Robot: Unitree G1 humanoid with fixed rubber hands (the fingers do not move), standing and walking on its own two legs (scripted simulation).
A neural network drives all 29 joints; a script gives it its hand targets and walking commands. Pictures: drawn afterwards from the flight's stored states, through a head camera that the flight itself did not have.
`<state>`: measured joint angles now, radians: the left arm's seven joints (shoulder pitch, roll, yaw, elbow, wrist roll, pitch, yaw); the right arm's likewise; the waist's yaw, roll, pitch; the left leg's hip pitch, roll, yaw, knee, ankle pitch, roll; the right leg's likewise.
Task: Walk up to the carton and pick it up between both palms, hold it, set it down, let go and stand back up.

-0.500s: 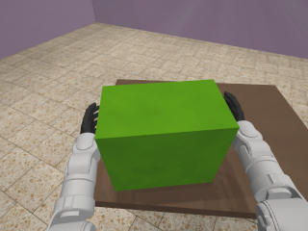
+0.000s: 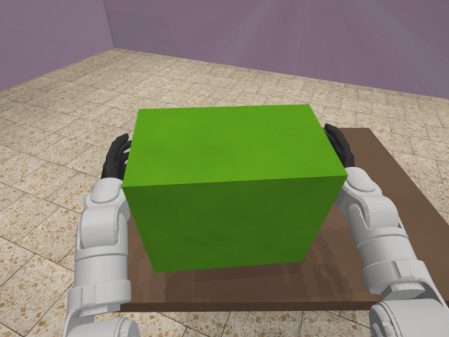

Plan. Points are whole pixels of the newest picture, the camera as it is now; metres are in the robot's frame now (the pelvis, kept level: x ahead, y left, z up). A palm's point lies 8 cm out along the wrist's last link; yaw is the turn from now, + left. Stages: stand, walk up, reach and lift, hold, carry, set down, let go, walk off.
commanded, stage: reach and lift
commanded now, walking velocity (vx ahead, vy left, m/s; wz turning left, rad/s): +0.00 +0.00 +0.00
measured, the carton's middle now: (228, 192) +0.36 +0.01 +0.12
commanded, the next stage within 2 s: hold in 1.28 s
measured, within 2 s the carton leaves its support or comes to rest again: neither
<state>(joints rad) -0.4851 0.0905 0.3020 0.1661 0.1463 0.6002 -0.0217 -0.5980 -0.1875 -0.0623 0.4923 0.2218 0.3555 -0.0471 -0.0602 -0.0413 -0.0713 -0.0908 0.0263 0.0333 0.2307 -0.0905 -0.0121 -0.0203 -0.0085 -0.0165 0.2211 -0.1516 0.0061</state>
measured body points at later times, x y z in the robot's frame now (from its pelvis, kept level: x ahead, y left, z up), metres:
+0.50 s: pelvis +0.01 +0.01 +0.00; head -0.03 +0.03 +0.45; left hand +0.38 +0.21 +0.17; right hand +0.39 -0.18 +0.19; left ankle +0.02 +0.13 -0.75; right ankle -0.02 -0.12 -0.75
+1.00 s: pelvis +0.00 +0.00 +0.00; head -0.07 +0.02 +0.44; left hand +0.37 +0.22 +0.22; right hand +0.39 -0.17 +0.23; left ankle +0.02 +0.13 -0.75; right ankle -0.02 -0.12 -0.75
